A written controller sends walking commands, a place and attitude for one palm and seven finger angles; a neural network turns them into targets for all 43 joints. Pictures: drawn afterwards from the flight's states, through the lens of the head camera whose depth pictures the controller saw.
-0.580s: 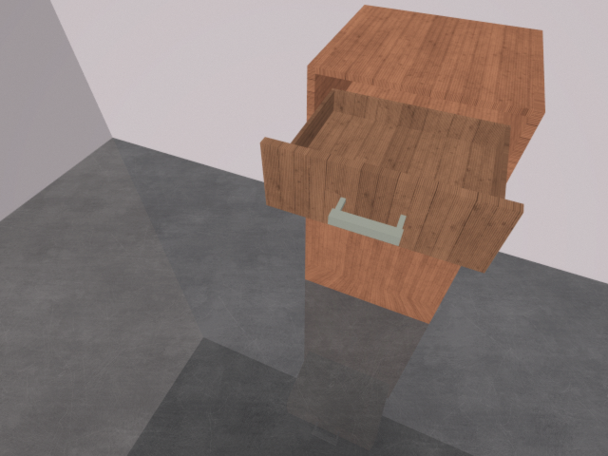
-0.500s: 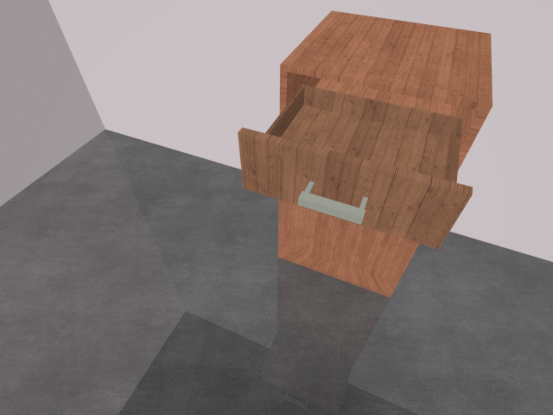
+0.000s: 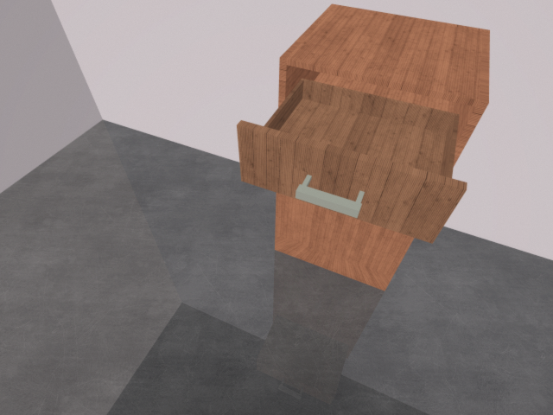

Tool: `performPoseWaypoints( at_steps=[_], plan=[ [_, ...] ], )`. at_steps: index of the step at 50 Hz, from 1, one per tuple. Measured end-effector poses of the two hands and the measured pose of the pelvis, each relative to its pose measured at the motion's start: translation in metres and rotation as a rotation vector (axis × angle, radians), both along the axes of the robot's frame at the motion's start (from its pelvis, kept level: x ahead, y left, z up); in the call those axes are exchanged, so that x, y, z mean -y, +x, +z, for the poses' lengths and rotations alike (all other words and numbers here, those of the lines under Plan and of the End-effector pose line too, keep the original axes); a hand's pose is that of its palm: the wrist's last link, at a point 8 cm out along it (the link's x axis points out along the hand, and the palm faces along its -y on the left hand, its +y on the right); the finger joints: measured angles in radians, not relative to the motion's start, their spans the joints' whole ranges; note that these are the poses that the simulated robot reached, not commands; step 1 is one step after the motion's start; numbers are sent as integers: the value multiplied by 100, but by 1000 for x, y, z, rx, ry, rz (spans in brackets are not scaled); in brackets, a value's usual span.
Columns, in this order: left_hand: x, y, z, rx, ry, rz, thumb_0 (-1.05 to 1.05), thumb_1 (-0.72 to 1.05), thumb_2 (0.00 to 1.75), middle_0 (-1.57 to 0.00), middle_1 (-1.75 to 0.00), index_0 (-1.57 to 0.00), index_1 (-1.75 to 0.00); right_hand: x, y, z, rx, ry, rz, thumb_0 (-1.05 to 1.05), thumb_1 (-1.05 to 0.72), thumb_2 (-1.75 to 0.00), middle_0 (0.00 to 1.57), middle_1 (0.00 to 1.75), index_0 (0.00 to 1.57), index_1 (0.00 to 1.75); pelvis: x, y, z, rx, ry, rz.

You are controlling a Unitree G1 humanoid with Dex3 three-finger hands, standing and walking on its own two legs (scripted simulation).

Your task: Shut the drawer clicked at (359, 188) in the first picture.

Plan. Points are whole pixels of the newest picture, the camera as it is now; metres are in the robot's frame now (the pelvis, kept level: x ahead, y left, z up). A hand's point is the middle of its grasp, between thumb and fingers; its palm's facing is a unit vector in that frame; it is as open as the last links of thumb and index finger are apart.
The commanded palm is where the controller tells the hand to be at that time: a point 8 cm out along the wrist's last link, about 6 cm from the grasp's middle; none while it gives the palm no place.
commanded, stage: stand and wait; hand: left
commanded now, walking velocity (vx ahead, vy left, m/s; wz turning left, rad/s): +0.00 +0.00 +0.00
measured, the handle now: (330, 194) +0.52 -0.08 -0.01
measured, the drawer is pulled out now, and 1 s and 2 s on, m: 0.28 0.28 0.28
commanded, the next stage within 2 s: look at it before walking up in 0.24 s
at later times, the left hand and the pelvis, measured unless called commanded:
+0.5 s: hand out of the picture +0.06 +0.23 -0.16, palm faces -0.03 -0.96 -0.28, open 7.4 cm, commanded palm none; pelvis +0.00 +0.00 +0.00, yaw +0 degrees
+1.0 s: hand out of the picture +0.07 +0.23 -0.16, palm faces -0.04 -0.95 -0.30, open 7.4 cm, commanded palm none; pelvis +0.01 +0.00 +0.00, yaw +0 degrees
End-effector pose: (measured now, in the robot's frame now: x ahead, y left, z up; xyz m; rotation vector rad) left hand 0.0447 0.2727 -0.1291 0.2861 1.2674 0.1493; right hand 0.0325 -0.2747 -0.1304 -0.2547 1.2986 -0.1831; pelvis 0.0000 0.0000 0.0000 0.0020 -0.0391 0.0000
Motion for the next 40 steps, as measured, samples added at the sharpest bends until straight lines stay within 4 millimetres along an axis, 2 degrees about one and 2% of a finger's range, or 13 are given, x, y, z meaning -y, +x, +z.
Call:
performPoseWaypoints(
  at_steps=[8, 26, 40],
  plan=[
    [2, -5, -2, -15, -6, 12, 0, 90, 90, -20, -30, -20, -30, -6, -5, -2, -18, 10, -9, 0, -90, -89, 20, 30, 20, 30, -1, 0, 1, 1, -1, 1],
    [0, 9, 0, 22, -10, 8, 0, 90, 90, -20, -30, -20, -30, -6, 24, 4, 46, 1, 10, 0, -90, -89, 20, 30, 20, 30, -2, 2, 2, 2, -2, 1],
    [-7, 12, 2, 5, 2, 7, 0, 90, 90, -20, -30, -20, -30, -1, 30, 7, 33, -13, 15, 0, -90, -89, 20, 30, 20, 30, -3, 8, 3, -3, -2, 0]
  ],
)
